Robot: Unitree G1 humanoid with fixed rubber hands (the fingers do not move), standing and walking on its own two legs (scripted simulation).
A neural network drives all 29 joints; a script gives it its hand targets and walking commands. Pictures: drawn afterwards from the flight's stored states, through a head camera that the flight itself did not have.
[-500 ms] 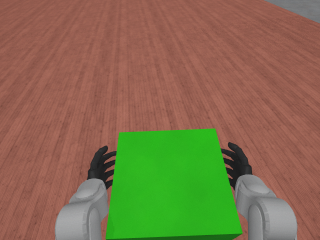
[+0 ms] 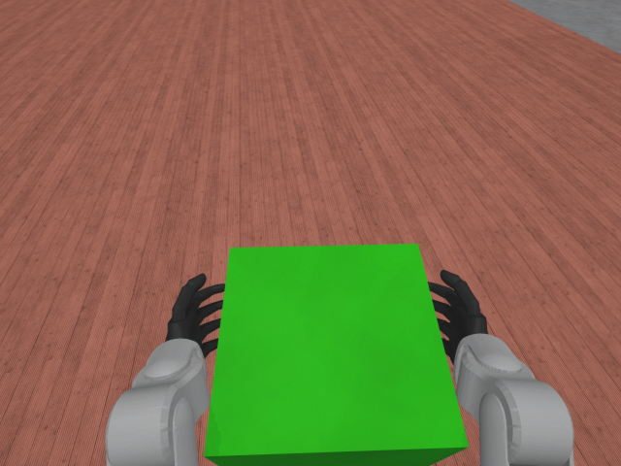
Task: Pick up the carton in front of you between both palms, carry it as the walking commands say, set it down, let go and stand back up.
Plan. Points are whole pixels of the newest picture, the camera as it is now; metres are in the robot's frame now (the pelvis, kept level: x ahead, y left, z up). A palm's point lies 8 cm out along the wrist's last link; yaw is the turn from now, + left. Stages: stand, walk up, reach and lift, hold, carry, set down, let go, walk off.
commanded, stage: carry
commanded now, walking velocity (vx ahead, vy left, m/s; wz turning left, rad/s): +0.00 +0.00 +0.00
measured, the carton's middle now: (325, 372) +0.24 +0.00 +0.04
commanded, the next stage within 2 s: none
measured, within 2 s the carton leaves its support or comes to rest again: neither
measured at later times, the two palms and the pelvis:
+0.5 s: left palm (194, 309) +0.30 +0.16 +0.09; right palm (436, 297) +0.31 -0.14 +0.09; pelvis +0.06 +0.00 -0.01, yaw +2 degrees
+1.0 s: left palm (187, 342) +0.26 +0.17 +0.07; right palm (432, 329) +0.28 -0.13 +0.07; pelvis +0.02 +0.01 -0.01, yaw +3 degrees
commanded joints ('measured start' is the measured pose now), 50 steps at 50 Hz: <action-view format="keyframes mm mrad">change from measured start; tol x4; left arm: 1 -329 -629 -588 -18 -265 30 -96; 5 -304 -700 -548 57 -252 25 -98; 11 -351 -804 -594 -1 -276 -10 -118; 32 -374 -753 -604 0 -265 8 -112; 41 -412 -702 -575 128 -221 -18 -146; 50 -484 -696 -522 281 -171 -142 -198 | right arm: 1 -336 634 564 -29 227 37 74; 7 -423 740 620 -32 276 47 88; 12 -400 803 625 -36 277 15 101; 21 -356 750 587 -18 240 16 98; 32 -404 730 593 -23 256 26 101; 40 -433 693 572 85 215 11 123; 50 -504 690 510 264 141 -118 178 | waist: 1 -13 -19 -167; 3 -8 -157 -230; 13 -6 11 -329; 29 -8 68 -170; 50 -4 32 -121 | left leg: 1 -177 130 -39 95 264 -40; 3 -200 86 -87 91 20 -57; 4 -156 83 -97 70 25 -57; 7 -89 79 -92 -29 161 -54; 9 -41 90 -86 16 355 -55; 11 -21 101 -88 55 465 -54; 17 -48 99 -91 42 456 -56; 24 7 155 -104 54 718 -29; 38 -93 130 -126 -2 341 -3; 50 -135 121 -138 -32 184 16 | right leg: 1 391 -187 148 -5 610 -32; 2 468 -232 204 34 698 -108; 3 434 -242 244 -5 637 -132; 8 407 -147 130 71 635 -86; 16 389 -121 89 118 619 -86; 22 242 -91 45 139 310 -53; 25 220 -83 34 145 218 -44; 50 231 -109 74 45 10 -39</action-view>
